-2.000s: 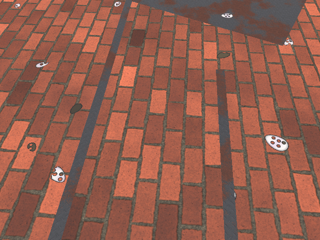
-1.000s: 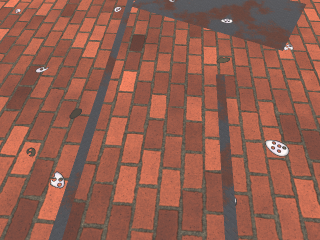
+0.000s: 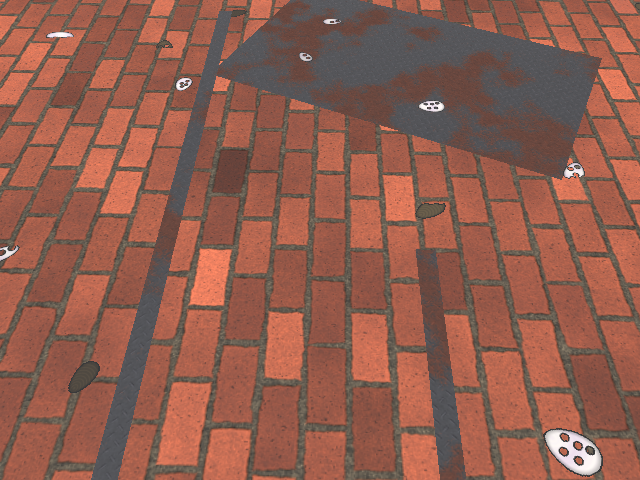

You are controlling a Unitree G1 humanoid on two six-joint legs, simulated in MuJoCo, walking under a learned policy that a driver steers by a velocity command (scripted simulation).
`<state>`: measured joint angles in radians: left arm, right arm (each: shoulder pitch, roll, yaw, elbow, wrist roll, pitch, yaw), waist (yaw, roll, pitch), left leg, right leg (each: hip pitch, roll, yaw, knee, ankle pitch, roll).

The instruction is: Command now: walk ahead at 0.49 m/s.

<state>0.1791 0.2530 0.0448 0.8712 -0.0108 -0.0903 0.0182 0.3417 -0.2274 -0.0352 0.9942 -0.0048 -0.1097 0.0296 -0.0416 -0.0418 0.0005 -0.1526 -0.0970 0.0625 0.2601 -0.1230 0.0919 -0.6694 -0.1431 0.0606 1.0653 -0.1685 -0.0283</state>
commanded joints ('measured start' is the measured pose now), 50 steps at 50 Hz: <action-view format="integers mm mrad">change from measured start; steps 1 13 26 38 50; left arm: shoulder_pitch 9 12 -37 -98 -248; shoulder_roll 39 121 101 37 23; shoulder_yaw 10 40 10 10 9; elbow -44 -61 3 -22 -29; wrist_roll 7 12 38 -17 -15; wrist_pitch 0 -39 -8 8 3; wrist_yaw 3 -45 -26 -1 -39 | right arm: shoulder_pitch -34 46 -8 110 92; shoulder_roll -142 -164 -56 -180 -158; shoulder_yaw -24 -28 -7 -63 -57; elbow -62 -23 -48 43 23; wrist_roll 5 17 2 23 17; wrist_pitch -12 42 93 49 13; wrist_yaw -21 -40 -71 -60 -46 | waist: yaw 36 94 -14 -43 -37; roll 81 110 -66 286 170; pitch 52 -68 -144 60 67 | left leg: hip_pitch -83 151 -153 96 49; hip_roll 280 256 166 365 313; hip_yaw -201 -123 -99 -430 -176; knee -174 258 517 -58 -129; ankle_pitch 79 518 -150 -493 -8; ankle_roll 160 29 -125 142 79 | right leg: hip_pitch -11 379 398 25 102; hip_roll -22 134 -67 185 105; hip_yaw -7 -102 -4 -147 -113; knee -168 -628 -784 -410 -447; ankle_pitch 162 217 652 -278 77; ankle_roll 21 -65 -210 -39 10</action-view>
